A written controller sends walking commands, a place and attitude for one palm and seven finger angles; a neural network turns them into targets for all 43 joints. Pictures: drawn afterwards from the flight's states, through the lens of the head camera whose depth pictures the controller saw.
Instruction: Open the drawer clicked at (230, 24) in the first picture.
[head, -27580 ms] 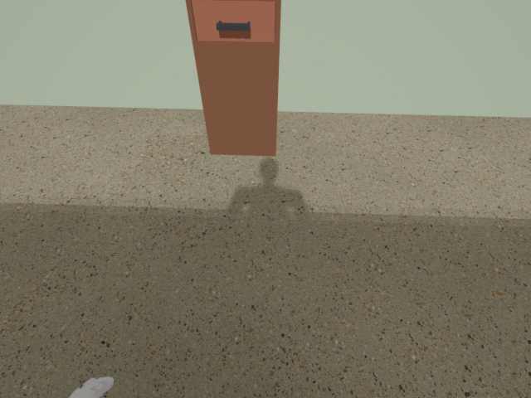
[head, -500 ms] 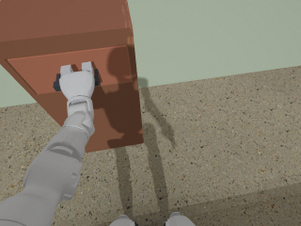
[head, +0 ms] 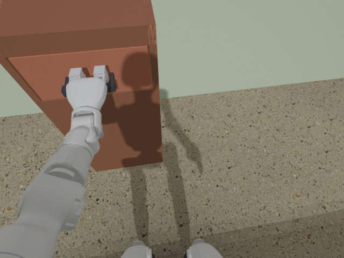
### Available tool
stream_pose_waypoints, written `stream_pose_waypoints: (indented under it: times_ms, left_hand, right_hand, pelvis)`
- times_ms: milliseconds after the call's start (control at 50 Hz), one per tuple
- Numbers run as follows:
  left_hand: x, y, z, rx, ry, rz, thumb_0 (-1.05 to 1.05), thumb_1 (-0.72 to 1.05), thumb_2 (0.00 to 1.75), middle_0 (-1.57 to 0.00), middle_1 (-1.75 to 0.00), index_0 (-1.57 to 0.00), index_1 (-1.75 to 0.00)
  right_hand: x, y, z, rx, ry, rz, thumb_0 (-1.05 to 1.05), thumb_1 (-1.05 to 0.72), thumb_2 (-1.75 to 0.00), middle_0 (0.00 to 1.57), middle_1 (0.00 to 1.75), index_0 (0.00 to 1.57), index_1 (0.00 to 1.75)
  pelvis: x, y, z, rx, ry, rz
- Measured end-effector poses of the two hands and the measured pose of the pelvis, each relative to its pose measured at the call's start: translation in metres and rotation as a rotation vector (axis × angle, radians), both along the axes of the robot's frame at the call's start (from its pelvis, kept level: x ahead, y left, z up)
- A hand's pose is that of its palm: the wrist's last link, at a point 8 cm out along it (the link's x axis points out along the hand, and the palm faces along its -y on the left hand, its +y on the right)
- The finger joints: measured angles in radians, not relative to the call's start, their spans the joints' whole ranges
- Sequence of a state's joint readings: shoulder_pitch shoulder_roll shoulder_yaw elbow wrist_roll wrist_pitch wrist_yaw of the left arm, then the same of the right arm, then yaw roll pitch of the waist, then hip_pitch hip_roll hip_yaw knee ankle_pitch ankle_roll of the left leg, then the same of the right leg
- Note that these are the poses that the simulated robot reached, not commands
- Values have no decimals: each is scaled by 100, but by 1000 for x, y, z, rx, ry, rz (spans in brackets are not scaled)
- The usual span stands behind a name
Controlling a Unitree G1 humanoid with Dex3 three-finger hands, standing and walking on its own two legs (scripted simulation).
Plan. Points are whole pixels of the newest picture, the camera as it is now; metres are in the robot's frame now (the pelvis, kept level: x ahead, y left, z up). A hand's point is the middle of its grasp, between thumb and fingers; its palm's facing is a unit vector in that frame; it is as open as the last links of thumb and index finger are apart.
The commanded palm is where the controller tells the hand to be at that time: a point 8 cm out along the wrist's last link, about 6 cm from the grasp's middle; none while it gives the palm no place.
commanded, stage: lower the fingers behind the handle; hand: left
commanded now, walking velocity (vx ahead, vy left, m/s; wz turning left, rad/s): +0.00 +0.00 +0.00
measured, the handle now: (89, 83) +0.57 +0.20 +0.02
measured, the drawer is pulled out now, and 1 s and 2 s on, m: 0.00 0.00 0.00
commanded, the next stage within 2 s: lift the fingers back up to retry in 0.18 s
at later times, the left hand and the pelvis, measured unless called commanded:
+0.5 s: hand (93, 101) +0.49 +0.18 +0.03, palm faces +0.00 -0.02 -1.00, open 14.0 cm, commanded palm +0.47 +0.18 +0.08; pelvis +0.00 +0.01 +0.01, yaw -1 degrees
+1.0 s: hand (84, 88) +0.50 +0.19 +0.07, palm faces -0.04 -0.04 -1.00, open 13.8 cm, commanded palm +0.47 +0.19 +0.13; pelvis +0.04 +0.01 +0.04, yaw +0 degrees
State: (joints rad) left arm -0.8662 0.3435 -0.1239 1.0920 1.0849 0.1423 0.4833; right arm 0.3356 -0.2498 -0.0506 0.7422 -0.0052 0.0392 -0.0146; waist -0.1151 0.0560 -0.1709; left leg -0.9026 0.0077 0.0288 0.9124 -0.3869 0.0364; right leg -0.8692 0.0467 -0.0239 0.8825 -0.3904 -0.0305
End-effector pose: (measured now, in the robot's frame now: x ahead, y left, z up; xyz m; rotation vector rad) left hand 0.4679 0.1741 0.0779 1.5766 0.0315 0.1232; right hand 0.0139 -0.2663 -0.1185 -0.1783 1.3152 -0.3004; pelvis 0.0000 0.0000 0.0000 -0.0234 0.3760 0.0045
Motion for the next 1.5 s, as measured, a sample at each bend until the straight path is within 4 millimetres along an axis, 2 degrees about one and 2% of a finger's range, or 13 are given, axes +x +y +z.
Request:
stream_pose_waypoints:
  times_ms: [240, 420, 620, 760, 920, 1140, 1260, 1380, 1440, 1500]
  left_hand:
    - [6, -1, 8, 0, 68, 23, 0, -49, 30, -27, -120, -25, -125]
    - [5, 4, 7, -19, 49, -17, 0, -49, 30, -26, -124, -27, -122]
    - [8, 5, 13, -38, 73, 1, 0, -49, 30, -29, -121, -30, -120]
    - [12, 11, 33, -48, 49, 8, 0, -49, 30, -31, -120, -32, -120]
    - [14, 15, 52, -40, 68, 21, 0, -49, 30, -32, -120, -32, -120]
    - [5, 14, 43, -69, 98, -17, 0, -49, 30, -32, -120, -32, -120]
    - [-3, 26, 44, -48, 56, 8, 0, -49, 30, -32, -120, -32, -120]
    - [-5, 39, 48, -15, 75, 67, 0, -49, 30, -32, -120, -32, -120]
    - [-5, 33, 49, -25, 101, 51, 0, -49, 30, -32, -120, -32, -120]
    - [-4, 19, 50, -41, 111, -6, 0, -49, 30, -32, -120, -32, -120]
  right_hand:
    - [8, 20, 1, 26, -43, -4, 0, -90, -90, 20, 30, 21, 30]
    - [2, 20, 2, 12, -22, -6, 0, -90, -90, 20, 30, 21, 30]
    - [5, 21, 12, 12, -10, -30, 0, -90, -90, 20, 30, 21, 30]
    - [21, 23, 17, 26, -18, -26, 0, -90, -90, 20, 30, 21, 30]
    - [53, 20, 23, 40, -60, -2, 0, -90, -90, 20, 30, 21, 30]
    - [91, 8, 32, 22, -128, 39, 0, -90, -90, 20, 30, 21, 30]
    - [98, 5, 30, 23, -128, 53, 0, -90, -90, 20, 30, 21, 30]
    - [95, 6, 27, 35, -114, 54, 0, -90, -90, 20, 30, 21, 30]
    - [91, 7, 27, 35, -108, 53, 0, -90, -90, 20, 30, 21, 30]
    - [86, 7, 28, 31, -106, 50, 0, -90, -90, 20, 30, 21, 30]
  pelvis:
    - [-1, 6, 5, 1, -16, -9]
    - [0, 10, 4, -2, -15, -9]
    - [10, 14, 16, -4, -43, -11]
    - [22, 13, 25, -1, -70, -11]
    - [34, 10, 33, 3, -105, -2]
    - [42, 3, 36, 11, -118, -3]
    - [41, 0, 36, 12, -120, 3]
    - [39, -1, 37, 13, -129, 14]
    - [38, -1, 37, 13, -134, 19]
    - [36, -1, 37, 13, -137, 20]
